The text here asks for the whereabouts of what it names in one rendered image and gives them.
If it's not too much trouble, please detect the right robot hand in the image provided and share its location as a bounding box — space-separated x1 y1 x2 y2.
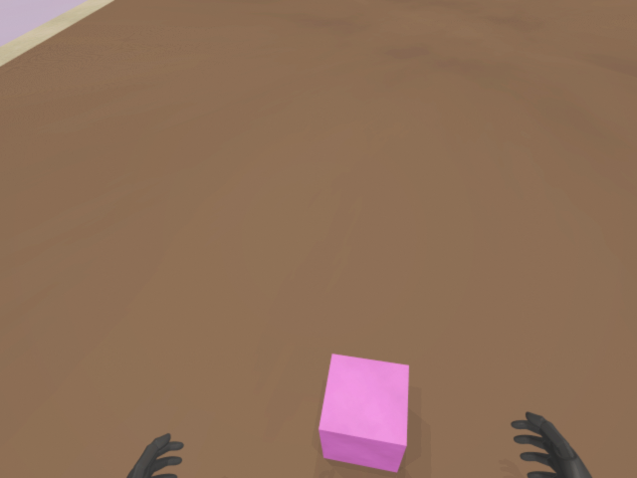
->
511 412 592 478

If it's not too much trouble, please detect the left robot hand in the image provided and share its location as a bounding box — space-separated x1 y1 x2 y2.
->
126 433 184 478

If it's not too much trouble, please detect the carton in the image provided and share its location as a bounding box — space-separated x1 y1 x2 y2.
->
318 354 409 472

